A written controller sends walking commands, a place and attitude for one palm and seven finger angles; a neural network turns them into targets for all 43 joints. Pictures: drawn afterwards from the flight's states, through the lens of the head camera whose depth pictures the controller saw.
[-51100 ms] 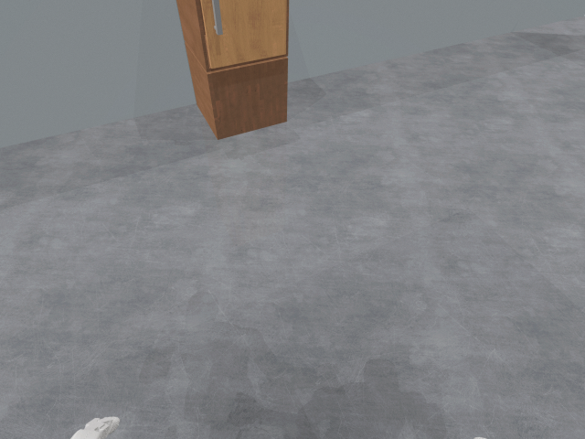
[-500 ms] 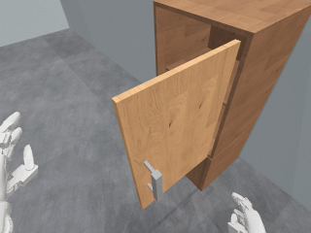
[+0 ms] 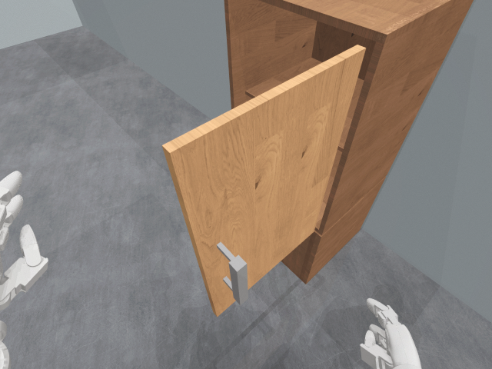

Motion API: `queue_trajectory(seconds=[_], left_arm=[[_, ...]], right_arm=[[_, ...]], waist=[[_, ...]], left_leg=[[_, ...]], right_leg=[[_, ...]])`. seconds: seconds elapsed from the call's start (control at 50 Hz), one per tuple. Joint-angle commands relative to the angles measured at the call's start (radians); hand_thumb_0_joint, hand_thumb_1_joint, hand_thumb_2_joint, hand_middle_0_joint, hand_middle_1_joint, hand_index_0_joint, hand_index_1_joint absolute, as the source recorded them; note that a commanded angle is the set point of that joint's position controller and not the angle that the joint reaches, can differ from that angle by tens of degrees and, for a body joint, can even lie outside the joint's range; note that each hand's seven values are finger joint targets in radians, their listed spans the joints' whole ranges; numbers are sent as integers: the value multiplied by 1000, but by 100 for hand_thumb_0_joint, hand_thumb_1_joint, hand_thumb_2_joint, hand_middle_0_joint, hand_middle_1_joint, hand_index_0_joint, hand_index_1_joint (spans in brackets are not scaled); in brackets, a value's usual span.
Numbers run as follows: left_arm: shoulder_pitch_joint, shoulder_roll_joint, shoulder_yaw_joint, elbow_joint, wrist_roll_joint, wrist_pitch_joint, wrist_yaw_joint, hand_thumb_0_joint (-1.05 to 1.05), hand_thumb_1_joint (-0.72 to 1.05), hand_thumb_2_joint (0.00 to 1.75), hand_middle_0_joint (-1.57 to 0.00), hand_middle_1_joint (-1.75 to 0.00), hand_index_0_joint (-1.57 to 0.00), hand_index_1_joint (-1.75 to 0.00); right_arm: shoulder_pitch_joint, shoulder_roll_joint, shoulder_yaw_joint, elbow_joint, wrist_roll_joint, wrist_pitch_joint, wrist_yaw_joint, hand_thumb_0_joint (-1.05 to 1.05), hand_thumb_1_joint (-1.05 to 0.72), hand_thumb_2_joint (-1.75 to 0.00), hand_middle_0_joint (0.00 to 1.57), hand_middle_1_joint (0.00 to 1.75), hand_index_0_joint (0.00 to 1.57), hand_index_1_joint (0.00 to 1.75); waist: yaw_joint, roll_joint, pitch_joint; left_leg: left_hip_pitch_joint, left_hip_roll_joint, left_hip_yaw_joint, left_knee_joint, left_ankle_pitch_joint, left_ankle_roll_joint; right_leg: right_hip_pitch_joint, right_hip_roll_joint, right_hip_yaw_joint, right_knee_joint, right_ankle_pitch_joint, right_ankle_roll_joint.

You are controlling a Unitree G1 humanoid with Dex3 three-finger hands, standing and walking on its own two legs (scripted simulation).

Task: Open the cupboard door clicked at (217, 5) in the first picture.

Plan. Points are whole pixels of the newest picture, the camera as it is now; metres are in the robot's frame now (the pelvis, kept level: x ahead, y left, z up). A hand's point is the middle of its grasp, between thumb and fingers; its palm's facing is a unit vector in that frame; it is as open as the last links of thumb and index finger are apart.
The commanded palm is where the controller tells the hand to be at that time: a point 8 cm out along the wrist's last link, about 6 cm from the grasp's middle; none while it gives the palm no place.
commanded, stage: step back with the hand held close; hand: left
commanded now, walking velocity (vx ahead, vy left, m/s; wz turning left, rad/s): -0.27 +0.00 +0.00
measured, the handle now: (232, 274) +0.31 +0.06 -0.10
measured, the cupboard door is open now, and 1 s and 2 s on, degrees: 89 89 89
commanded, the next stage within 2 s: stop stepping back and stand still in 1.56 s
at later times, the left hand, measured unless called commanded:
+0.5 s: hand out of the picture +0.12 +0.29 +0.14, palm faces +0.48 -0.74 -0.47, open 7.4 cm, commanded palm +0.06 +0.31 +0.17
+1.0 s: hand out of the picture +0.07 +0.27 +0.15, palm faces +0.46 -0.75 -0.47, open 7.4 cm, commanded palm -0.01 +0.31 +0.17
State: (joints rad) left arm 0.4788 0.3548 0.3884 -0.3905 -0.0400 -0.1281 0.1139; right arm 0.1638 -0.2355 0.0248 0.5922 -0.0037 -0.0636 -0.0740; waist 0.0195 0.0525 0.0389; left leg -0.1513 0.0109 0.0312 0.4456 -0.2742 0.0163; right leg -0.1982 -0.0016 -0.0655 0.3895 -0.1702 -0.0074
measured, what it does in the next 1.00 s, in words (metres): shifts its weight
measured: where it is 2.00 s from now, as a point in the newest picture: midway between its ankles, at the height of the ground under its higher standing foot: outside the picture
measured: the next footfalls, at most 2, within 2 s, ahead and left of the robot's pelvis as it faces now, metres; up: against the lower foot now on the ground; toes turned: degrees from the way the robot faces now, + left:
right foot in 1.28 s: -0.29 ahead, -0.13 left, +0.00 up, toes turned +3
left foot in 1.46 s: -0.15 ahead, +0.05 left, +0.00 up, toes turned +2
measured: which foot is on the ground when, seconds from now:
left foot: down 0.00-1.00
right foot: down 0.00-1.00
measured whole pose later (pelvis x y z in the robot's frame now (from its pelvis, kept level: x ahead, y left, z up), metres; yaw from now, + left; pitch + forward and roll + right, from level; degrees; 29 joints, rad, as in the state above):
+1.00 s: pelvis -0.13 +0.00 -0.03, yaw +4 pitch +0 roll +0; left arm 0.52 0.40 0.45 -0.56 -0.01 -0.23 0.15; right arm 0.18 -0.23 -0.01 0.61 0.00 -0.08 -0.06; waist -0.01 -0.04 0.08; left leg -0.49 -0.03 0.01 0.68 -0.32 0.03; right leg -0.47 0.01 0.04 0.59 -0.12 0.02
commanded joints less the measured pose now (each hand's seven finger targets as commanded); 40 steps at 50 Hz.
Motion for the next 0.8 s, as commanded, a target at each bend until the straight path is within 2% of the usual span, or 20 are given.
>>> queue_trajectory(seconds=[0.0,0.06,0.08,0.1,0.16,0.22,0.26,0.32,0.36,0.38,0.42,0.48,0.5,0.56,0.6,0.64,0.68,0.7,0.74,0.78], left_arm=[[58,229,150,-280,-7,-75,30,0,90,90,-20,-30,-20,-30],[94,251,183,-302,-10,-77,38,0,90,90,-20,-30,-20,-30],[95,266,197,-306,-10,-78,42,0,90,90,-20,-30,-20,-30],[106,256,193,-293,-12,-78,44,0,90,90,-20,-30,-20,-30],[97,243,181,-290,-8,-83,48,0,90,90,-20,-30,-20,-30],[70,232,173,-300,6,-92,50,0,90,90,-20,-30,-20,-30],[51,220,166,-300,17,-97,51,0,90,90,-20,-30,-20,-30],[2,209,158,-304,36,-106,53,0,90,90,-20,-30,-20,-30],[-27,210,160,-317,48,-117,55,0,90,90,-20,-30,-20,-30],[-37,232,181,-323,54,-124,56,0,90,90,-20,-30,-20,-30],[-52,220,168,-341,52,-131,54,0,90,90,-20,-30,-20,-30],[-90,238,179,-364,50,-141,57,0,90,90,-20,-30,-20,-30],[-85,231,171,-357,45,-142,58,0,90,90,-20,-30,-20,-30],[-60,239,176,-344,31,-147,64,0,90,90,-20,-30,-20,-30],[-21,238,181,-342,20,-152,67,0,90,90,-20,-30,-20,-30],[10,244,203,-342,20,-156,67,0,90,90,-20,-30,-20,-30],[41,250,237,-325,31,-162,67,0,90,90,-20,-30,-20,-30],[58,243,242,-330,34,-166,64,0,90,90,-20,-30,-20,-30],[70,250,260,-326,41,-173,55,0,90,90,-20,-30,-20,-30],[74,262,272,-305,43,-175,54,0,90,90,-20,-30,-20,-30]], right_arm=[[-87,-113,-60,-179,2,-21,-14,0,-90,-90,20,30,20,30],[-88,-108,-69,-194,9,-1,-17,0,-90,-90,20,30,20,30],[-94,-110,-72,-195,10,3,-19,0,-90,-90,20,30,20,30],[-89,-103,-71,-197,11,7,-21,0,-90,-90,20,30,20,30],[-88,-117,-74,-199,14,9,-24,0,-90,-90,20,30,20,30],[-87,-132,-73,-204,12,-3,-27,0,-90,-90,20,30,20,30],[-82,-138,-74,-209,13,-14,-28,0,-90,-90,20,30,20,30],[-68,-143,-74,-212,12,-34,-28,0,-90,-90,20,30,20,30],[-56,-144,-75,-208,10,-46,-26,0,-90,-90,20,30,20,30],[-60,-146,-77,-208,7,-53,-28,0,-90,-90,20,30,20,30],[-45,-138,-74,-207,9,-63,-22,0,-90,-90,20,30,20,30],[-34,-141,-76,-193,3,-76,-20,0,-90,-90,20,30,20,30],[-31,-129,-70,-192,3,-78,-18,0,-90,-90,20,30,20,30],[-20,-121,-66,-175,0,-79,-12,0,-90,-90,20,30,20,30],[-24,-116,-63,-170,2,-77,-11,0,-90,-90,20,30,20,30],[-34,-129,-68,-173,6,-73,-10,0,-90,-90,20,30,20,30],[-54,-133,-75,-179,7,-73,-14,0,-90,-90,20,30,20,30],[-51,-126,-78,-185,9,-76,-12,0,-90,-90,20,30,20,30],[-53,-135,-90,-193,12,-80,-9,0,-90,-90,20,30,20,30],[-50,-131,-94,-187,6,-82,-10,0,-90,-90,20,30,20,30]], waist=[[-4,-8,-227],[-7,-51,-245],[-5,-36,-237],[-9,-51,-220],[-11,-18,-177],[-5,58,-132],[-3,77,-108],[-8,64,-63],[-12,56,-61],[-11,53,-63],[-19,15,-65],[-26,-9,-55],[-27,-37,-51],[-30,-62,-66],[-30,-41,-93],[-24,29,-109],[-9,123,-134],[-4,113,-155],[-6,83,-152],[-16,-7,-120]], left_leg=[[-75,38,-47,-27,370,0],[-107,38,-43,-10,359,-1],[-133,37,-53,-10,337,-1],[-143,39,-54,-14,315,0],[-201,53,-74,-47,225,15],[-362,88,-106,-123,53,46],[-501,110,-125,-166,-133,70],[-646,126,-147,-191,-355,92],[-681,123,-152,-169,-412,101],[-700,123,-163,-167,-438,105],[-670,101,-144,-114,-431,95],[-595,53,-113,-21,-432,73],[-560,39,-108,6,-421,63],[-439,10,-92,56,-337,36],[-407,20,-108,20,-294,31],[-522,69,-158,-81,-323,53],[-699,143,-216,-176,-386,92],[-734,166,-221,-184,-382,103],[-799,180,-212,-161,-450,125],[-763,118,-173,-53,-404,106]], right_leg=[[186,-77,90,46,419,-13],[183,-78,94,69,450,-9],[184,-82,95,73,433,-12],[167,-81,100,72,409,-10],[138,-55,93,76,294,3],[210,-13,75,146,200,22],[278,4,74,217,159,28],[314,8,86,273,99,32],[312,4,100,286,81,30],[320,10,109,293,75,31],[265,-9,139,269,55,21],[135,-48,210,158,-78,0],[85,-63,229,114,-140,-7],[-42,-91,241,23,-239,-24],[-45,-80,201,42,-203,-19],[79,-29,147,165,-103,5],[273,27,99,344,38,25],[330,44,91,399,98,31],[375,54,130,429,104,30],[300,13,219,344,209,6]])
